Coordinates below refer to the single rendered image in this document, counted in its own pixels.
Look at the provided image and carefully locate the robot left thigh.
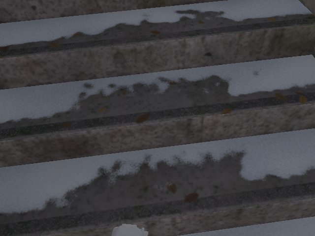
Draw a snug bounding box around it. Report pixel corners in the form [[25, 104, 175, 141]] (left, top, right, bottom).
[[112, 223, 149, 236]]

